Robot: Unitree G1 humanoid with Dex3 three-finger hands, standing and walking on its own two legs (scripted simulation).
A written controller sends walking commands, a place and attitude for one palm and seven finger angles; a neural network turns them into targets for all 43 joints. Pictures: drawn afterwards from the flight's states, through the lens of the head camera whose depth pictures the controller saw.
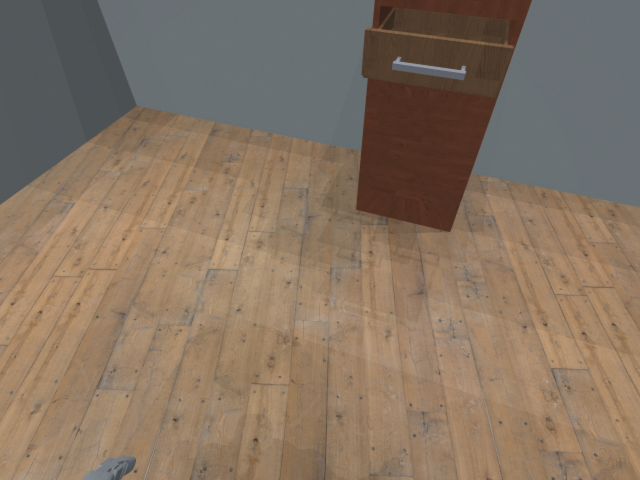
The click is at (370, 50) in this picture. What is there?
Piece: drawer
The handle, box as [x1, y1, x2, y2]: [392, 57, 465, 79]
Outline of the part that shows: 392,64 392,69 463,79 465,73 465,66 462,66 460,70 400,62 400,57 397,57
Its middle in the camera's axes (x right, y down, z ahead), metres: +0.29 -0.46 +1.05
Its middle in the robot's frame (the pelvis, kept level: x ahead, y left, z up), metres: +1.11 -0.24 +0.03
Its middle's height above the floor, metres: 0.80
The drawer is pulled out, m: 0.20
